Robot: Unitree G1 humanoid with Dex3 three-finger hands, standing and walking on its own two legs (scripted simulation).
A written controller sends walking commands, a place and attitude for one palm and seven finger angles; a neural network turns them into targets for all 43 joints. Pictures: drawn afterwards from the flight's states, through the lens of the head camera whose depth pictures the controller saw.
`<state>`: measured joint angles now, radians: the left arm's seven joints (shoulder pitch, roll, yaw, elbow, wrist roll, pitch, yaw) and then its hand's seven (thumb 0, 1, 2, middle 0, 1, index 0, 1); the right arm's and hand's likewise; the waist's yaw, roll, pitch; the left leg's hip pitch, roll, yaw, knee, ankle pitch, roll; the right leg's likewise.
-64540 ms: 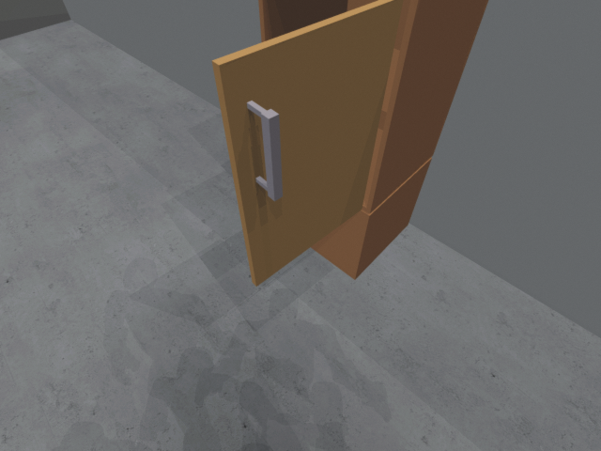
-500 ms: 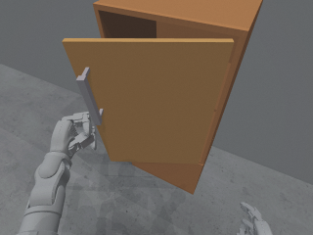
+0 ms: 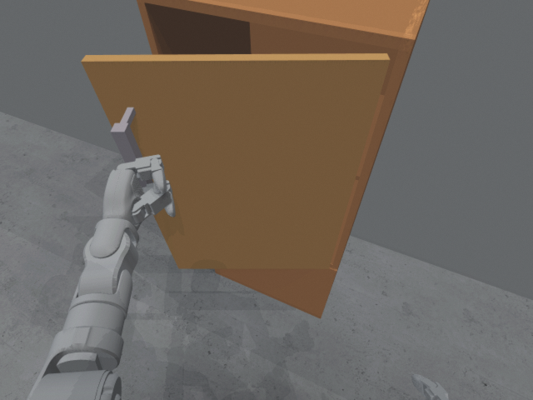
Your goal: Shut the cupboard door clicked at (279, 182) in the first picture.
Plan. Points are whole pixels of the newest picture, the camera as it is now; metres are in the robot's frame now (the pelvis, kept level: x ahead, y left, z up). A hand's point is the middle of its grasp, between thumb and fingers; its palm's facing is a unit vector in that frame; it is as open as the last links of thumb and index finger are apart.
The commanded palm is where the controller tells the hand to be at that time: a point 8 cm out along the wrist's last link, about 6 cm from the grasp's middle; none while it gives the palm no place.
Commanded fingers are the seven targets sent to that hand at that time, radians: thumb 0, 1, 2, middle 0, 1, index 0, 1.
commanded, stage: bring the fist close to the handle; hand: left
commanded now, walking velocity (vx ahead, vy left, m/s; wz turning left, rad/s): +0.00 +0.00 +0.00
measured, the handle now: (142, 162) +0.46 +0.22 +0.10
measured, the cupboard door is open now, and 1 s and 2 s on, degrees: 24 15 1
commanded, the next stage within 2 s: push the door shut along its arc in 0.22 s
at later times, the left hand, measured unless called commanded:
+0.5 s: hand (168, 196) +0.39 +0.16 +0.10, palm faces +0.02 -1.00 -0.03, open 3.1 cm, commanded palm +0.37 +0.22 +0.11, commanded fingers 0.00 0.90 0.90 -1.30 -1.50 -1.30 -1.50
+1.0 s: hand (179, 162) +0.45 +0.16 +0.11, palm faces -0.14 -0.99 +0.00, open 3.1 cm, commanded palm +0.44 +0.21 +0.11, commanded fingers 0.00 0.90 0.90 -1.30 -1.50 -1.30 -1.50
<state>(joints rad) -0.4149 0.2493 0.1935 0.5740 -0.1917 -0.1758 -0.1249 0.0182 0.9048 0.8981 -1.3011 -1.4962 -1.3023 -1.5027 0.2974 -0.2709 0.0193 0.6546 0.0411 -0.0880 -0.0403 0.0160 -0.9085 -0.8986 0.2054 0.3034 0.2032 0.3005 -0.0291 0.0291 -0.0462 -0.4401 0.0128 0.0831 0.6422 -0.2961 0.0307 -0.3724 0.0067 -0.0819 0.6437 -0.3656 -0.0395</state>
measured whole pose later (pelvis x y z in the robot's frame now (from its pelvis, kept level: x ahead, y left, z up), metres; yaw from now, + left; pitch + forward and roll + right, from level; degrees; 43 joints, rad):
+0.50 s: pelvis -0.02 +0.00 +0.00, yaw +1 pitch +4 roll +0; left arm -0.52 0.27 0.18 0.72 -0.17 -0.19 -0.13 0.02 0.90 0.90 -1.31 -1.50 -1.31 -1.50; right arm 0.24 -0.26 0.04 0.64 0.05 -0.07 -0.05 0.01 -0.91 -0.90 0.21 0.30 0.20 0.30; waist -0.04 0.02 -0.03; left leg -0.45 0.01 0.07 0.65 -0.28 0.03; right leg -0.37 0.01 -0.10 0.65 -0.35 -0.04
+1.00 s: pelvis -0.01 +0.01 -0.01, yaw +0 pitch +10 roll -1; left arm -0.83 0.40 0.25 1.09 -0.18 -0.29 -0.32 0.02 0.90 0.90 -1.30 -1.50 -1.30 -1.50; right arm 0.37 -0.30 0.01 0.70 0.04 -0.06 -0.05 0.01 -0.91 -0.90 0.21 0.30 0.20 0.30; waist -0.12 0.02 -0.05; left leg -0.60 0.02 0.07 0.73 -0.31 0.04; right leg -0.52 0.01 -0.09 0.71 -0.37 -0.03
